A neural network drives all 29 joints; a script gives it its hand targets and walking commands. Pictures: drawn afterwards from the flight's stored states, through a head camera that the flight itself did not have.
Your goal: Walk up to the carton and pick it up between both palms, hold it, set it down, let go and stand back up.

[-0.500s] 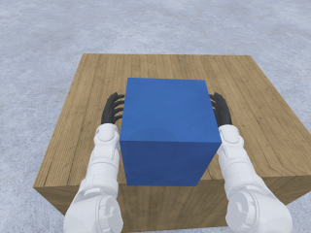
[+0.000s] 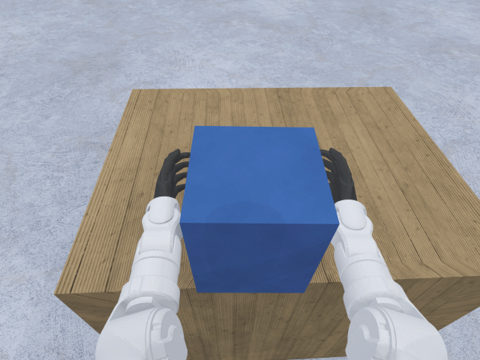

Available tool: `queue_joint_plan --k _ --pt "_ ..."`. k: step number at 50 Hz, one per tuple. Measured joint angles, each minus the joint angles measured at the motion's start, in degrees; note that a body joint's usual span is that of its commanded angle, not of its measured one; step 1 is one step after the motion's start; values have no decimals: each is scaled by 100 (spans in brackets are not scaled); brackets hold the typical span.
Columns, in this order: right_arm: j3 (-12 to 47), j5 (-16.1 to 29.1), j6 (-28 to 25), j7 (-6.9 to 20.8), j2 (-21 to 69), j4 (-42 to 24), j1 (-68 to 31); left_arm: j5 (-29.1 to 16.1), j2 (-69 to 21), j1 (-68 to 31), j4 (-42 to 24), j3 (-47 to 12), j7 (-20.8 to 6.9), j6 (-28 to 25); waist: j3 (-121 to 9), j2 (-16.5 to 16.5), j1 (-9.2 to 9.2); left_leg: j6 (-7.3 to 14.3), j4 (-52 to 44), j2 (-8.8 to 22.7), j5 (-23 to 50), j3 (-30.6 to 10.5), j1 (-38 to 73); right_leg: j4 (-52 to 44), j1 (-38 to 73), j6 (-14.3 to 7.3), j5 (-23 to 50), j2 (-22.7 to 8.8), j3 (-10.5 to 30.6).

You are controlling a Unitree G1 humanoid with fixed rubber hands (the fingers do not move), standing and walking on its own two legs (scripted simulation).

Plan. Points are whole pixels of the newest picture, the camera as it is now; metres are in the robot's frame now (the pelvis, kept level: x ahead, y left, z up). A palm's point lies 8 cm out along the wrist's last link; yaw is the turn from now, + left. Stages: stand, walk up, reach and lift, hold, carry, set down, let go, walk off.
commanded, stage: reach and lift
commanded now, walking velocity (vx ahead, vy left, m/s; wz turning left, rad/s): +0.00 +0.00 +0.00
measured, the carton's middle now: (252, 214) +0.39 +0.03 +0.03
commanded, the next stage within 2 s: none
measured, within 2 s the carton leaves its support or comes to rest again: leaves its support in 0.22 s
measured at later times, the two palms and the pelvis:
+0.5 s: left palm (163, 196) +0.37 +0.18 +0.09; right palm (342, 192) +0.39 -0.12 +0.11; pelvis -0.02 +0.00 +0.00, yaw +0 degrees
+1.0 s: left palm (160, 191) +0.37 +0.18 +0.10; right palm (345, 184) +0.38 -0.12 +0.13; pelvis -0.02 +0.00 +0.00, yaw +0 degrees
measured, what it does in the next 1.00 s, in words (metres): stands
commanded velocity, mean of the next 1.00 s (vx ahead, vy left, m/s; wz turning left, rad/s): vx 0.00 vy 0.00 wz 0.00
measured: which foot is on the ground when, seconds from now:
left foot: down 0.00-1.00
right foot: down 0.00-1.00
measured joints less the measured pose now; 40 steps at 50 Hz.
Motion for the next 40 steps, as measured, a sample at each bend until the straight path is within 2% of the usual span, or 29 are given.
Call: queue_joint_plan --k 25,40 --pt "-181 -207 -588 -124 -152 569 -324 -91 175 -323 803 -9 228 -730 -279 -40 -41 12 -43 18 228 -67 -413 -54 -387 -2 216 23 -73" --pt "-19 94 -627 -176 -290 989 -566 -319 299 -364 927 -258 401 -653 -436 -147 -37 16 -44 41 260 -33 -475 -139 -424 0 306 42 -40"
